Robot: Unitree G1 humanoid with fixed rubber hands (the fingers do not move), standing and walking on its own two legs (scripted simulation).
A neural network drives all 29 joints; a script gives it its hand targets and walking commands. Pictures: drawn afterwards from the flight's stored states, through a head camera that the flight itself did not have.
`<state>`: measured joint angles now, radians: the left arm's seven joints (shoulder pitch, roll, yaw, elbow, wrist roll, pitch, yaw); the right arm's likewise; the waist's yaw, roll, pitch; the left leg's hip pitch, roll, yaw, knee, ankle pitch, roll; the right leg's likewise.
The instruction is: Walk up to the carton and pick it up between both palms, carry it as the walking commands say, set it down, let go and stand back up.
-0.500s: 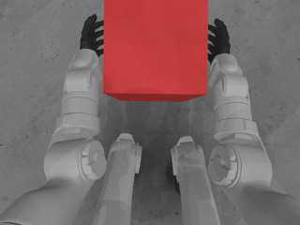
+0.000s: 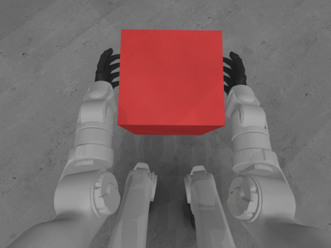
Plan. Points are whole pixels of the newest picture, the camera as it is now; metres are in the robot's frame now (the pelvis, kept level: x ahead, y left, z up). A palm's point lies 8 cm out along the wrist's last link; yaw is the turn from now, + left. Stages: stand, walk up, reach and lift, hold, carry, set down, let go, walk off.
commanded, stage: reach and lift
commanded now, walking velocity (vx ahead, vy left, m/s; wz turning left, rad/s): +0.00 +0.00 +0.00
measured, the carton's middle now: (169, 93) +0.48 +0.02 -0.13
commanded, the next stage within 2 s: none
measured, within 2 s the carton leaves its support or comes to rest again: neither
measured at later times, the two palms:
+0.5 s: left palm (95, 78) +0.45 +0.16 +0.01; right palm (251, 83) +0.46 -0.14 +0.01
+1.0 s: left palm (80, 72) +0.43 +0.16 +0.08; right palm (275, 78) +0.44 -0.14 +0.09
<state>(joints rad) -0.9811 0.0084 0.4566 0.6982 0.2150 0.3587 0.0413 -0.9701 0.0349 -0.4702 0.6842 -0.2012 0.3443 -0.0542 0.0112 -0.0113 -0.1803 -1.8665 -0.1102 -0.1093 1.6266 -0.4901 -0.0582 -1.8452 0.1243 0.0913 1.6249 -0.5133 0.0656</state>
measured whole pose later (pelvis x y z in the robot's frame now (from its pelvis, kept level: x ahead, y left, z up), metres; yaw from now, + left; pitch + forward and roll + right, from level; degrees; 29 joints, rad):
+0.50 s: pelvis +0.02 +0.00 +0.06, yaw +0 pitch +37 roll -1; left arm -0.82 -0.04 0.43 0.68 0.21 0.33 0.04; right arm -0.80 0.07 -0.44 0.66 -0.20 0.31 -0.05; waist 0.01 -0.01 -0.21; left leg -1.59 -0.11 -0.12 1.41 -0.47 -0.05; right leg -1.57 0.12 0.11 1.41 -0.49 0.05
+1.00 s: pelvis +0.04 +0.00 +0.13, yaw +1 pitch +30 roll +0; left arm -0.64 -0.08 0.41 0.63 0.22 0.30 0.03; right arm -0.62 0.11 -0.40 0.61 -0.21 0.29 -0.04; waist 0.01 -0.01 -0.20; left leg -1.26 -0.10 -0.14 1.14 -0.41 -0.04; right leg -1.24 0.10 0.13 1.15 -0.43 0.04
